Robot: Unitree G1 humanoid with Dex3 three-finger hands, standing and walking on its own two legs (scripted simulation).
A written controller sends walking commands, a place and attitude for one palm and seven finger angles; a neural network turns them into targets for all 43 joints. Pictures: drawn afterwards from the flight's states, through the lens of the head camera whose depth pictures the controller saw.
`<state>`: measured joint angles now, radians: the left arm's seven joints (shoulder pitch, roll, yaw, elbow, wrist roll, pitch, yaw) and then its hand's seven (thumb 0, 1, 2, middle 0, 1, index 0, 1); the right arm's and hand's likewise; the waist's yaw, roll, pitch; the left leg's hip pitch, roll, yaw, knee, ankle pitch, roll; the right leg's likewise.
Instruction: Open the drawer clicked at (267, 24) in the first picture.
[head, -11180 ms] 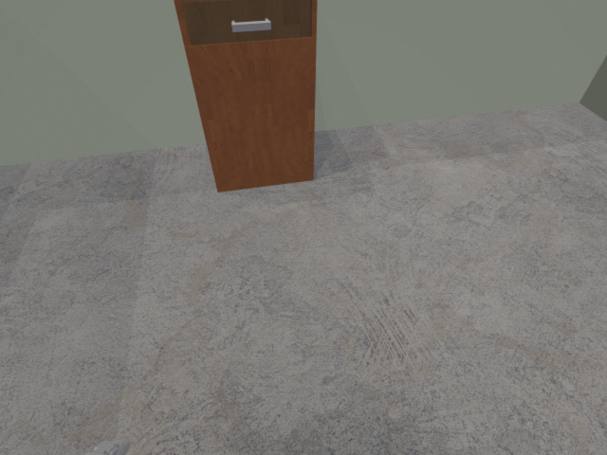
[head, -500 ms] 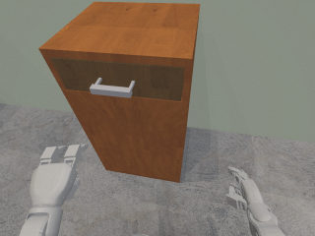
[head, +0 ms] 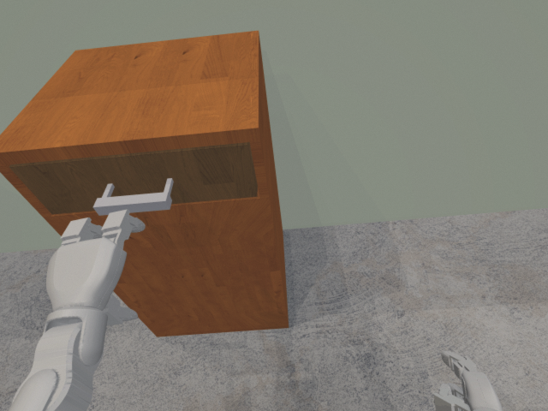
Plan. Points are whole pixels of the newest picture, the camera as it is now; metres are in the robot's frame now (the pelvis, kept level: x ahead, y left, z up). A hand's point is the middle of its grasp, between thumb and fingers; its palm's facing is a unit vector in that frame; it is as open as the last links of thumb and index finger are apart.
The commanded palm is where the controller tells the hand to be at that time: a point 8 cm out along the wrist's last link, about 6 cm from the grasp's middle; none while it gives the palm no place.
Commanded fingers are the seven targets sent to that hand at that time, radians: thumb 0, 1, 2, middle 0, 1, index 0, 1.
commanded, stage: raise the hand with hooked fingers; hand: left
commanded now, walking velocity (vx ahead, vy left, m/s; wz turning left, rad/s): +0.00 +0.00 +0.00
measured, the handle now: (136, 195) +0.48 +0.33 +0.04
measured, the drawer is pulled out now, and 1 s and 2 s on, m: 0.00 0.00 0.00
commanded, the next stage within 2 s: move the hooked fingers above the handle in 0.76 s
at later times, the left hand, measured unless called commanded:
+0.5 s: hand (65, 234) +0.30 +0.31 +0.15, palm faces +0.08 -0.09 -0.99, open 13.8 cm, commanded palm +0.25 +0.30 +0.20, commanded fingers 0.00 -0.50 0.30 -0.30 -1.20 -0.30 -1.20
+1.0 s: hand (69, 251) +0.28 +0.30 +0.13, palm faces +0.05 -0.08 -1.00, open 13.8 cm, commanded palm +0.26 +0.31 +0.20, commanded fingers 0.00 -0.50 0.30 -0.30 -1.20 -0.30 -1.20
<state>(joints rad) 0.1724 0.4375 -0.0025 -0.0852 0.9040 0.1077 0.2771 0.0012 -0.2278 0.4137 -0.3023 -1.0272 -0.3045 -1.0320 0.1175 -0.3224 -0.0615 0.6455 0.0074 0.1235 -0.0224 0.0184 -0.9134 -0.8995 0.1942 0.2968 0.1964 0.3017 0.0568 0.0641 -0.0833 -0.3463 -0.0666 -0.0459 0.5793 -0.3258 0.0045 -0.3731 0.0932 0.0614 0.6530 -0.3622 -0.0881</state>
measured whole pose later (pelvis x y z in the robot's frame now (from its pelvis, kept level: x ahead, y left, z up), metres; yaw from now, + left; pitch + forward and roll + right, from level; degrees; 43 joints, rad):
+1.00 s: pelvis -0.03 +0.06 +0.02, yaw +2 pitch +0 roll +0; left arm -0.19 0.50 -0.12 0.04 0.90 0.14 -0.03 0.00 -0.49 0.30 -0.32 -1.20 -0.32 -1.20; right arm 0.12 -0.24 0.03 0.64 0.03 0.12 0.00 0.02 -0.91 -0.90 0.20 0.30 0.20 0.30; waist 0.09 0.08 0.00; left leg -0.22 -0.13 -0.07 0.43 -0.20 0.08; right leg -0.21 0.02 0.05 0.46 -0.24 -0.01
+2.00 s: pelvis +0.00 +0.03 +0.00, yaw +2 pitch +9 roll +0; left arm -0.52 0.56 -0.01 0.56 0.96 -0.08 0.08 0.00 -0.48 0.30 -0.32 -1.20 -0.33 -1.20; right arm 0.19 -0.26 -0.03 0.64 0.03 0.15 -0.06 0.01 -0.91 -0.90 0.20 0.30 0.20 0.30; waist 0.01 0.04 -0.08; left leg -0.44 -0.08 -0.07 0.60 -0.32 0.04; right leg -0.42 0.08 0.03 0.60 -0.34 -0.06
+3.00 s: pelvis -0.01 +0.04 +0.00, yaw +1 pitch +11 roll -1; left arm -0.68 0.56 -0.03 0.80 1.01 -0.15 0.14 0.00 -0.49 0.30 -0.32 -1.20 -0.33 -1.21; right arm 0.29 -0.28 -0.04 0.65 0.03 0.14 -0.06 0.01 -0.91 -0.90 0.20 0.30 0.20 0.30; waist -0.04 0.03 -0.11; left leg -0.51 -0.08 -0.05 0.63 -0.32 0.05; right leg -0.49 0.08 0.05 0.62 -0.32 -0.04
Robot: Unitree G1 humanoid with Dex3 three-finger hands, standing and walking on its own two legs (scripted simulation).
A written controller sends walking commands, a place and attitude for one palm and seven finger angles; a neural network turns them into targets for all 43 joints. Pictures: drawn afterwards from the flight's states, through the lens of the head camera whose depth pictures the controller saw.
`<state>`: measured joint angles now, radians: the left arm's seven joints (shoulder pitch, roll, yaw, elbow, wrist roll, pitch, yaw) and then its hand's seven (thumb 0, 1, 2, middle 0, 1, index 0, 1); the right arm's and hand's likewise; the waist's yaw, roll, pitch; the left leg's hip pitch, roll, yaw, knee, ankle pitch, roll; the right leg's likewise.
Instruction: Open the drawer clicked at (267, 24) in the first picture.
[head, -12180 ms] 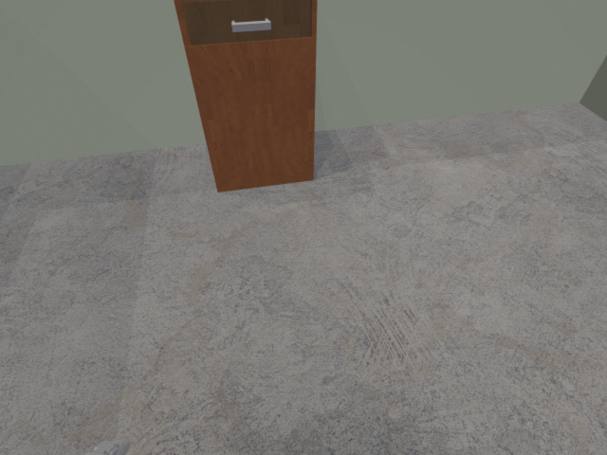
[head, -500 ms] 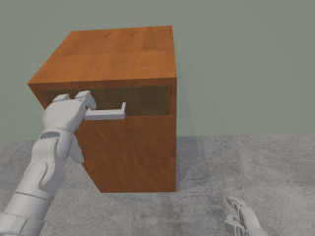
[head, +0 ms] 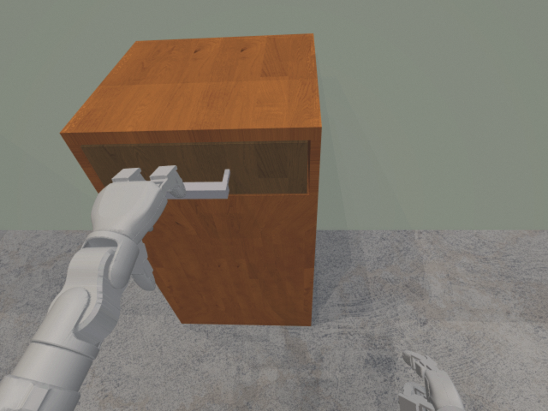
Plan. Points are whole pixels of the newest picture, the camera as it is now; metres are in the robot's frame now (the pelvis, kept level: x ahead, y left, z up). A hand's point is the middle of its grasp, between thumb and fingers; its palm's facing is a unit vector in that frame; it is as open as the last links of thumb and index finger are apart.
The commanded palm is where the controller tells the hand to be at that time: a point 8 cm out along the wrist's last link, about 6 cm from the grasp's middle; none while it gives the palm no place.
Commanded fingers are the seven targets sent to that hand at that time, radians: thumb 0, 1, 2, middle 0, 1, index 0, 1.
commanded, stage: move the hooked fingers above the handle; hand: left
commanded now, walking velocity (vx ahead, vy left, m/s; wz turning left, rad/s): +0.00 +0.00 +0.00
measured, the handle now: (195, 182) +0.51 +0.24 +0.02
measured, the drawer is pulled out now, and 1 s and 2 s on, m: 0.00 0.00 0.00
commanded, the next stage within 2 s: none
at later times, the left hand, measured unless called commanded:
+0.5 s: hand (183, 206) +0.38 +0.20 +0.10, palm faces +0.00 -0.05 -1.00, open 13.8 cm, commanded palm +0.36 +0.23 +0.16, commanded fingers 0.00 -0.50 0.30 -0.30 -1.20 -0.30 -1.20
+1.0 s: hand (184, 185) +0.44 +0.23 +0.08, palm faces +0.03 -0.03 -1.00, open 13.8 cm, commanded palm +0.42 +0.24 +0.15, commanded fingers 0.00 -0.50 0.30 -0.30 -1.20 -0.30 -1.20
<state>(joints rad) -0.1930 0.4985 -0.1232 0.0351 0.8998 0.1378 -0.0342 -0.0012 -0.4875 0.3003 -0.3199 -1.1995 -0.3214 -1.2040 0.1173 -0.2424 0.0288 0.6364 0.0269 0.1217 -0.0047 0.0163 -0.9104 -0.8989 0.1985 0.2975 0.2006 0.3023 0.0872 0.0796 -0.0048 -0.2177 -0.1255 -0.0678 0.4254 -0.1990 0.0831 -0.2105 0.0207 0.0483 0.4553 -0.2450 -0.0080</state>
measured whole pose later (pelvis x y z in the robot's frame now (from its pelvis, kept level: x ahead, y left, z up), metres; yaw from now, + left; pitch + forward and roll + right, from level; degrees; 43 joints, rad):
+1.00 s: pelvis +0.03 -0.03 -0.01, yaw -1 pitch +9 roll +0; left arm -0.52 0.56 -0.01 0.56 0.96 -0.08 0.08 0.00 -0.48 0.30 -0.32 -1.20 -0.33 -1.20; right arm 0.19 -0.26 -0.03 0.64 0.03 0.15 -0.06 0.01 -0.91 -0.90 0.20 0.30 0.20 0.30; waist 0.01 0.04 -0.08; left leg -0.44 -0.08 -0.07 0.60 -0.32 0.04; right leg -0.42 0.08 0.03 0.60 -0.34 -0.06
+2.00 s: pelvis +0.02 -0.02 -0.02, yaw -2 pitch +11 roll -1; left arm -0.68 0.56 -0.03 0.80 1.01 -0.15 0.14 0.00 -0.49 0.30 -0.32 -1.20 -0.33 -1.21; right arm 0.29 -0.28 -0.04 0.65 0.03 0.14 -0.06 0.01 -0.91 -0.90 0.20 0.30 0.20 0.30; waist -0.04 0.03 -0.11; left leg -0.51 -0.08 -0.05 0.63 -0.32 0.05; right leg -0.49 0.08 0.05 0.62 -0.32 -0.04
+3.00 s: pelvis +0.02 -0.02 -0.01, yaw -3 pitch +11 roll +0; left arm -0.72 0.56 -0.01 0.89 1.02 -0.07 0.13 0.00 -0.48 0.30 -0.41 -1.23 -0.34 -1.25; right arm 0.27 -0.23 0.01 0.64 0.05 0.19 -0.07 0.01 -0.91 -0.90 0.20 0.30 0.20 0.30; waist -0.04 0.05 -0.12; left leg -0.50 -0.07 -0.02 0.61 -0.31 0.06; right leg -0.49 0.08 0.07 0.60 -0.31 -0.04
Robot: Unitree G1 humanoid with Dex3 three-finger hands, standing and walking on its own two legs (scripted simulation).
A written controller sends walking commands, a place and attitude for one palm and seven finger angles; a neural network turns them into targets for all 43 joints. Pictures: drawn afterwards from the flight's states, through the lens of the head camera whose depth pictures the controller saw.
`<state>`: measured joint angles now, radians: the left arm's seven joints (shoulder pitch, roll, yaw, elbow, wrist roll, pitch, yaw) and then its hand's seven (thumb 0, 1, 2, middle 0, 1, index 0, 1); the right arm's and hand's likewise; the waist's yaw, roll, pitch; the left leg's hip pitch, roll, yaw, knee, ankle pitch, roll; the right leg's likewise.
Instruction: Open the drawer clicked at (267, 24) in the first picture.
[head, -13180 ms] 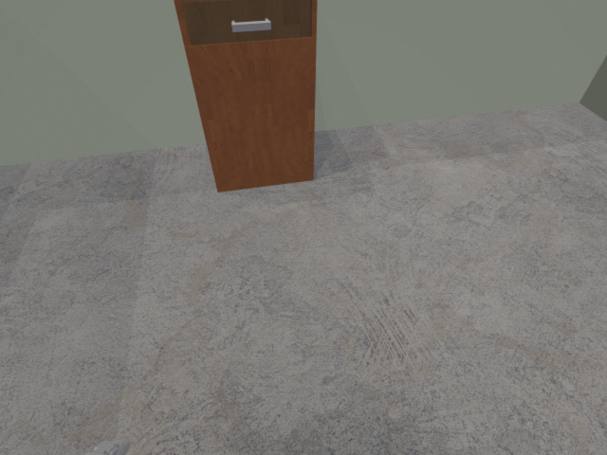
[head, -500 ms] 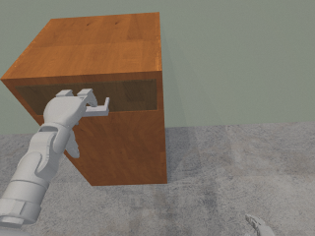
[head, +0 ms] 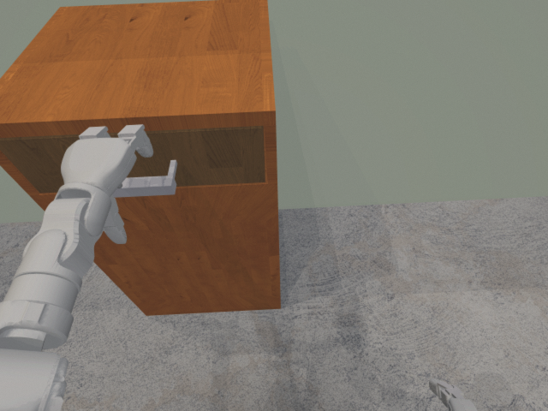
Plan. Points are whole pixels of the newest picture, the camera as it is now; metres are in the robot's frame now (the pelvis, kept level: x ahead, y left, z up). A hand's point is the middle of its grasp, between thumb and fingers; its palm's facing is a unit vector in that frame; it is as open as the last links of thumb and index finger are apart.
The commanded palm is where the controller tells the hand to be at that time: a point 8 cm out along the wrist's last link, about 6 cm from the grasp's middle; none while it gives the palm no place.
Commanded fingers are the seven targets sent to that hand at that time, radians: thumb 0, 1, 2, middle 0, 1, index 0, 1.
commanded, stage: move the hooked fingers above the handle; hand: left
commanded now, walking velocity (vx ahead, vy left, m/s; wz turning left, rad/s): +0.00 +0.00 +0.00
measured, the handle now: (137, 177) +0.48 +0.28 +0.03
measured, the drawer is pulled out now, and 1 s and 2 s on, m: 0.00 0.00 0.00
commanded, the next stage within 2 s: none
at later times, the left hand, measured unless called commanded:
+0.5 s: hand (138, 174) +0.45 +0.25 +0.08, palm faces +0.03 -0.02 -1.00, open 13.8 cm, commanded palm +0.42 +0.28 +0.15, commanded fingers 0.00 -0.50 0.30 -0.30 -1.20 -0.30 -1.20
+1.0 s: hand (135, 176) +0.44 +0.25 +0.09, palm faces +0.00 -0.04 -1.00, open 13.8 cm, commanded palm +0.42 +0.28 +0.15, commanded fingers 0.00 -0.50 0.30 -0.30 -1.20 -0.30 -1.20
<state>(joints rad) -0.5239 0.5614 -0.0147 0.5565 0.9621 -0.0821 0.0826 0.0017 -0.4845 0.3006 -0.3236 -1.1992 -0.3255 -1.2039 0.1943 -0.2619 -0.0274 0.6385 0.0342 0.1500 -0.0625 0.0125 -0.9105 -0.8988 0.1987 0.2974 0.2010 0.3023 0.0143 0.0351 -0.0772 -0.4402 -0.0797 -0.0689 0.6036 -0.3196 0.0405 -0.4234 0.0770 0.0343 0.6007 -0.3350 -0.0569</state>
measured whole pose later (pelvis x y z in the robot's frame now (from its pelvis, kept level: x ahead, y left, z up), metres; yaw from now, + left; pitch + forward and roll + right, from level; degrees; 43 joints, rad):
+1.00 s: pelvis -0.01 +0.01 +0.00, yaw -1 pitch +11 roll -1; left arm -0.68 0.56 -0.03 0.80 1.01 -0.15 0.14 0.00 -0.49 0.30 -0.32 -1.20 -0.33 -1.21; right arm 0.29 -0.28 -0.04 0.65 0.03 0.14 -0.06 0.01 -0.91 -0.90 0.20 0.30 0.20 0.30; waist -0.04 0.03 -0.11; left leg -0.51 -0.08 -0.05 0.63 -0.32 0.05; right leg -0.49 0.08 0.05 0.62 -0.32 -0.04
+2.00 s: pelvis -0.01 +0.01 +0.00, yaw -2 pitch +11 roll +0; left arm -0.72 0.56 -0.01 0.89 1.02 -0.07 0.13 0.00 -0.48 0.30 -0.41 -1.23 -0.34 -1.25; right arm 0.27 -0.23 0.01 0.64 0.05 0.19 -0.07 0.01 -0.91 -0.90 0.20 0.30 0.20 0.30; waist -0.04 0.05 -0.12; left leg -0.50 -0.07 -0.02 0.61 -0.31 0.06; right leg -0.49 0.08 0.07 0.60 -0.31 -0.04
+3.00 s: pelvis +0.00 +0.01 +0.00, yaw -1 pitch +12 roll -1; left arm -0.67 0.60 -0.03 0.82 0.99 -0.14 0.07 0.00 -0.48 0.30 -0.32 -1.20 -0.33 -1.21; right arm 0.32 -0.29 -0.05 0.67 0.04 0.15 -0.07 0.01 -0.91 -0.90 0.20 0.30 0.20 0.30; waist -0.03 0.03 -0.12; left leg -0.51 -0.07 -0.06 0.64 -0.33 0.05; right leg -0.48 0.08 0.04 0.60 -0.33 -0.04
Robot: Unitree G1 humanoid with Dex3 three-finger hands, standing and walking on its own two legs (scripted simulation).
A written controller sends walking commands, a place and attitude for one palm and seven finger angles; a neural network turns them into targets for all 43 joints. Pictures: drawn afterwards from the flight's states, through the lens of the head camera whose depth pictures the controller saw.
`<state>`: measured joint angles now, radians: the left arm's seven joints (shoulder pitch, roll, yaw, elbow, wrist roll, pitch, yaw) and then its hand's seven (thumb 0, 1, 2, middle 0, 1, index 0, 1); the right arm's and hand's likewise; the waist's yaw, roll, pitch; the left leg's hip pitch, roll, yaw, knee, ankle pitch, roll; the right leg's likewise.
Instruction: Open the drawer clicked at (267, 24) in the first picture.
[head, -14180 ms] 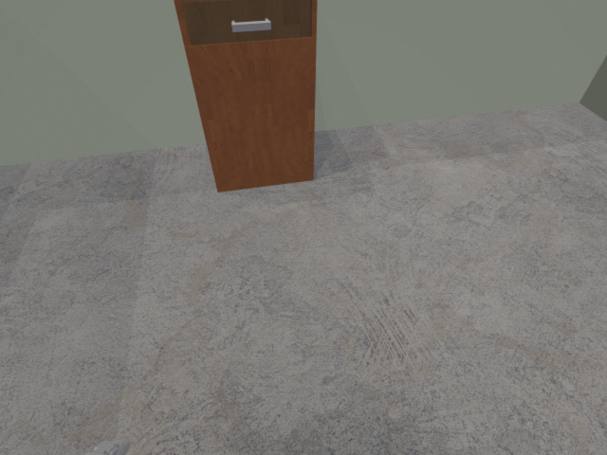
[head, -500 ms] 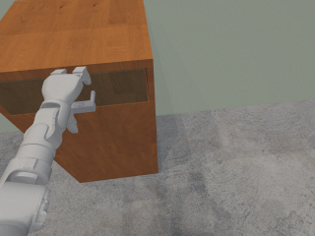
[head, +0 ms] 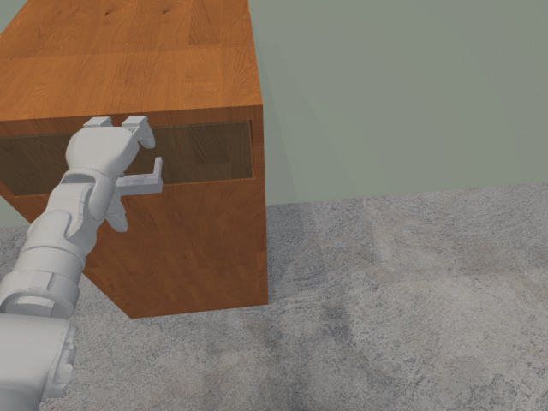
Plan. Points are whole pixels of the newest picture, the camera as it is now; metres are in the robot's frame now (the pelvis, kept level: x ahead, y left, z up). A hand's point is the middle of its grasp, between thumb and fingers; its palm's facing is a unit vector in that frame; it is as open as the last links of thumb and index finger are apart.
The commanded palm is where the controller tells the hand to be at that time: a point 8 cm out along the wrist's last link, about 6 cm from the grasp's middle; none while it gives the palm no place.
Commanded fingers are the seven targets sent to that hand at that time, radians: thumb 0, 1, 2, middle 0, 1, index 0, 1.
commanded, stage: move the hooked fingers above the handle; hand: left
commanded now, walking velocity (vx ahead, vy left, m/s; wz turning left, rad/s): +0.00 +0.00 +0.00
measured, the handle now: (121, 175) +0.49 +0.28 +0.04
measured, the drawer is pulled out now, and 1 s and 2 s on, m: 0.00 0.00 0.00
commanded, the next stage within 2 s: none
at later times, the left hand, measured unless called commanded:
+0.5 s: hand (88, 181) +0.43 +0.29 +0.09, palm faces -0.08 +0.00 -1.00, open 13.7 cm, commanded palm +0.42 +0.28 +0.15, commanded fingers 0.00 -0.50 0.30 -0.30 -1.20 -0.30 -1.20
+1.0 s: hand (114, 164) +0.45 +0.26 +0.10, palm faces -0.01 -0.01 -1.00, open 13.6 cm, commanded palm +0.42 +0.29 +0.15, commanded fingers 0.00 -0.50 0.30 -0.30 -1.20 -0.30 -1.20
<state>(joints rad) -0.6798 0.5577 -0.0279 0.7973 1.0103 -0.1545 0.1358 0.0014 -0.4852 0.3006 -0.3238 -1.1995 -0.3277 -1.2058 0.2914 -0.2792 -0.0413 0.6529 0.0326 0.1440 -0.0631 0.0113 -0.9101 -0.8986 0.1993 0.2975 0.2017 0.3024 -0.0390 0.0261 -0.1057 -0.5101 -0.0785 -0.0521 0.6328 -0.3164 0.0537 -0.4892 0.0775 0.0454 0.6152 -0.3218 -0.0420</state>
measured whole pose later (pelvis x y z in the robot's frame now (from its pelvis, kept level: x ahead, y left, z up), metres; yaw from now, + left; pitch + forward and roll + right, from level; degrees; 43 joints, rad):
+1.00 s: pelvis +0.00 +0.00 +0.00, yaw -2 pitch +11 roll +0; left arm -0.72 0.56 -0.01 0.89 1.02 -0.07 0.13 0.00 -0.48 0.30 -0.41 -1.23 -0.34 -1.25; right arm 0.27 -0.23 0.01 0.64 0.05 0.19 -0.07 0.01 -0.91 -0.90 0.20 0.30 0.20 0.30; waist -0.04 0.05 -0.12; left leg -0.50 -0.07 -0.02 0.61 -0.31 0.06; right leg -0.49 0.08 0.07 0.60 -0.31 -0.04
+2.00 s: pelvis +0.01 +0.00 +0.00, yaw +0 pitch +12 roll -1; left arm -0.67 0.60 -0.03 0.82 0.99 -0.14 0.07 0.00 -0.48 0.30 -0.32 -1.20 -0.33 -1.21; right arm 0.32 -0.29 -0.05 0.67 0.04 0.15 -0.07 0.01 -0.91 -0.90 0.20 0.30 0.20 0.30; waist -0.03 0.03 -0.12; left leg -0.51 -0.07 -0.06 0.64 -0.33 0.05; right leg -0.48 0.08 0.04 0.60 -0.33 -0.04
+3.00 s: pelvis +0.00 +0.00 +0.00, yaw -1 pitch +11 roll +0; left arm -0.70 0.60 0.00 0.89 1.01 -0.01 0.10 0.00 -0.48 0.30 -0.34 -1.21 -0.35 -1.23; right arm 0.30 -0.25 -0.01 0.66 0.05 0.17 -0.07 0.01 -0.91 -0.90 0.20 0.30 0.20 0.30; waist -0.04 0.06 -0.12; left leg -0.48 -0.07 -0.03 0.60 -0.31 0.05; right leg -0.46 0.08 0.06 0.59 -0.31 -0.04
